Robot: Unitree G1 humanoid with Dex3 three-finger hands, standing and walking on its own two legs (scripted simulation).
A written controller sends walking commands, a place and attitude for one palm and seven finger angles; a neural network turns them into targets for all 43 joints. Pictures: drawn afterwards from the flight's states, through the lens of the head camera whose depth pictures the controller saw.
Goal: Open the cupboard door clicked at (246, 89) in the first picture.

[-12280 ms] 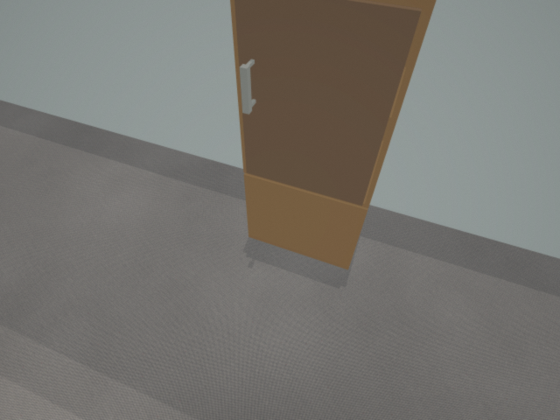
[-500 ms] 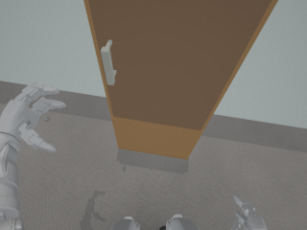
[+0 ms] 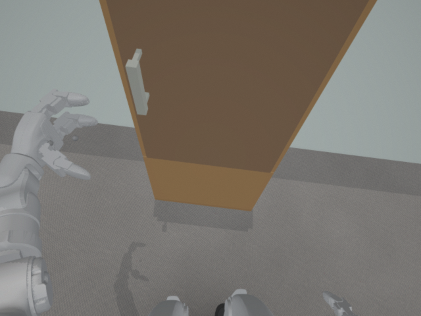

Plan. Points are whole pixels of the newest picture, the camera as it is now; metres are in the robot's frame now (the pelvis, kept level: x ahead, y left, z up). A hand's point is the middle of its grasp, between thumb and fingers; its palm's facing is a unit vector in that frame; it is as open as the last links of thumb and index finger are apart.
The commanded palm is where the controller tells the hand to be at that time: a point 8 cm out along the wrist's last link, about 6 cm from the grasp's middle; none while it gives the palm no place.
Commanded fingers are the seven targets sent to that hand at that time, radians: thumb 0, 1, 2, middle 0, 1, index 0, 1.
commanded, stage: move the hooked fingers beside the handle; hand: left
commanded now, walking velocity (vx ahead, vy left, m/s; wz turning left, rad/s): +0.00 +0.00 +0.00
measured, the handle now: (140, 83) +0.57 +0.16 +0.07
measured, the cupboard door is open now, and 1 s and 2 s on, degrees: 0 0 0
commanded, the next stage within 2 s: slide the fingers in behind the handle in 1.56 s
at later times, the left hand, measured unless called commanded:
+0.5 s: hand (98, 103) +0.49 +0.23 +0.08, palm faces -0.11 -0.99 -0.01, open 14.0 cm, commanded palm +0.48 +0.27 +0.07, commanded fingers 0.00 -0.50 0.30 -0.30 -1.20 -0.30 -1.20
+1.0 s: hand (108, 92) +0.54 +0.22 +0.07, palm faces -0.10 -0.99 -0.01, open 13.8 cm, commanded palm +0.52 +0.26 +0.07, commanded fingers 0.00 -0.50 0.30 -0.30 -1.20 -0.30 -1.20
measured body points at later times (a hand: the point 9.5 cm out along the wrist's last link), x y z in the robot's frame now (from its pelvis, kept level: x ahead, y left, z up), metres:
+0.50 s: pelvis +0.01 +0.01 -0.01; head +0.13 +0.04 +0.43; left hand +0.49 +0.28 +0.08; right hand +0.02 -0.26 -0.11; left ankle -0.01 +0.06 -0.68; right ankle +0.04 -0.10 -0.68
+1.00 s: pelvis +0.02 +0.00 -0.01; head +0.17 +0.03 +0.42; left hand +0.54 +0.28 +0.07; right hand -0.02 -0.26 -0.10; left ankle -0.01 +0.06 -0.68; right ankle +0.04 -0.10 -0.68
